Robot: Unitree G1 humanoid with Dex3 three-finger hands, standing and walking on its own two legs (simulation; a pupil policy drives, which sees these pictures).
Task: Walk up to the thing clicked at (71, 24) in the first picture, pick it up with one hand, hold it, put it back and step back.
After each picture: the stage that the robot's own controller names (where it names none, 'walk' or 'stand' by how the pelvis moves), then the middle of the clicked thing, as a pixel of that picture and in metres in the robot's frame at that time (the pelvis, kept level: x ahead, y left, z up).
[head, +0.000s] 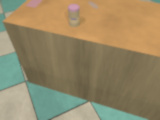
stand; (74, 15) +0.87 +0.06 -0.03
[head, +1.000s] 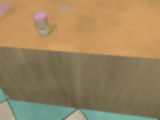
walk; (42, 24) +0.73 +0.22 -0.02
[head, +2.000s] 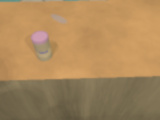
stand; (42, 46) +0.53 +0.19 +0.00
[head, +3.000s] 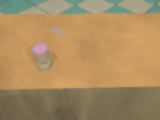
stand; (42, 57) +0.52 +0.19 -0.03
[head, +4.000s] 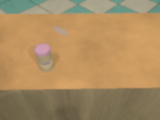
stand; (44, 58) +0.52 +0.18 -0.03
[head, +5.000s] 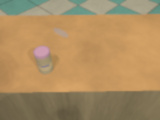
stand; (44, 60) +0.51 +0.18 -0.04
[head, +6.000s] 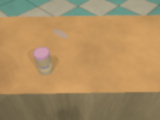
stand; (43, 61) +0.50 +0.18 -0.04
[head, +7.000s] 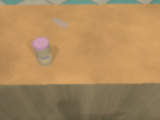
rise first; (43, 52) +0.52 +0.18 -0.03
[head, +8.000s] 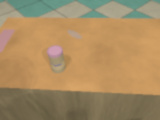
rise first; (56, 59) +0.52 +0.16 -0.03
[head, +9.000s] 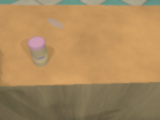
go down; (38, 52) +0.52 +0.16 -0.01
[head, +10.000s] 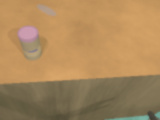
go down; (30, 44) +0.51 +0.15 +0.02
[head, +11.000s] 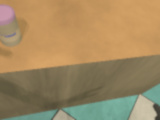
close in; (7, 27) +0.52 +0.17 +0.05
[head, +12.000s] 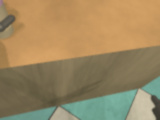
close; out of the picture +0.55 +0.17 +0.07
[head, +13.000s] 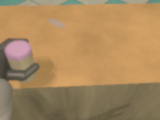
lift; (22, 62) +0.38 +0.18 +0.12
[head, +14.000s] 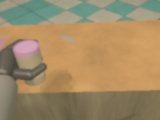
hold; (31, 63) +0.33 +0.16 +0.18
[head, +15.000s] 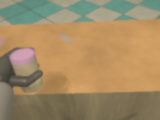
hold; (27, 70) +0.33 +0.17 +0.15
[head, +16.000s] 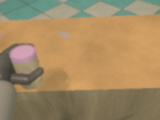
hold; (27, 68) +0.34 +0.17 +0.15
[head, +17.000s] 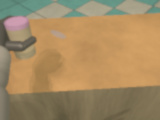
crouch; (21, 38) +0.43 +0.18 +0.18
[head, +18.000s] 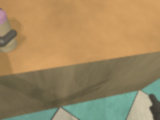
lower; (0, 31) +0.52 +0.18 +0.04
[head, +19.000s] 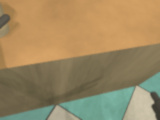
lower; out of the picture +0.55 +0.18 +0.07
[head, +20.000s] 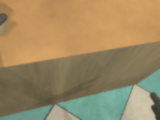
lower; out of the picture +0.55 +0.18 +0.07
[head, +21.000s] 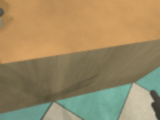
lower; out of the picture +0.56 +0.18 +0.07
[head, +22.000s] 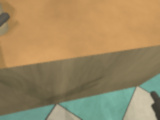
rest; out of the picture +0.55 +0.18 +0.07
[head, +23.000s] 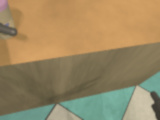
withdraw; (0, 17) +0.54 +0.16 +0.07
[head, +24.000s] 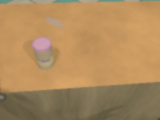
sink last; (44, 54) +0.49 +0.14 +0.02
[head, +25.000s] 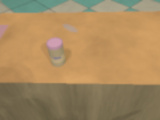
stand; (56, 52) +0.53 +0.15 +0.02
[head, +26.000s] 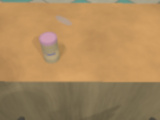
stand; (50, 48) +0.51 +0.15 +0.03
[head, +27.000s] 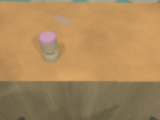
stand; (49, 47) +0.51 +0.15 +0.03
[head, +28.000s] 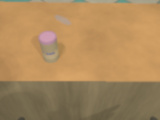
stand; (49, 47) +0.51 +0.15 +0.03
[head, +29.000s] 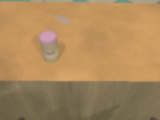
stand; (49, 47) +0.51 +0.15 +0.03
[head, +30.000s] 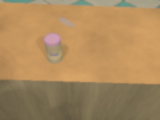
stand; (53, 49) +0.52 +0.14 +0.01
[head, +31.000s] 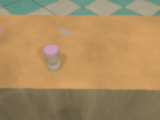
walk; (52, 58) +0.52 +0.15 -0.03
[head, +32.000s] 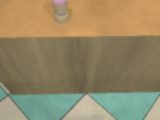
walk; (60, 9) +0.72 +0.12 -0.01
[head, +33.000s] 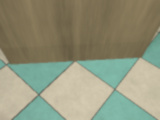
walk; out of the picture +1.06 +0.23 -0.01
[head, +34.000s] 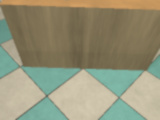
stand; out of the picture +1.16 +0.14 -0.03
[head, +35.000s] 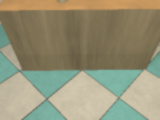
stand; out of the picture +1.16 +0.15 -0.04
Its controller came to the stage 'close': yes
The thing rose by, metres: 0.21
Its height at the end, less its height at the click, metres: +0.00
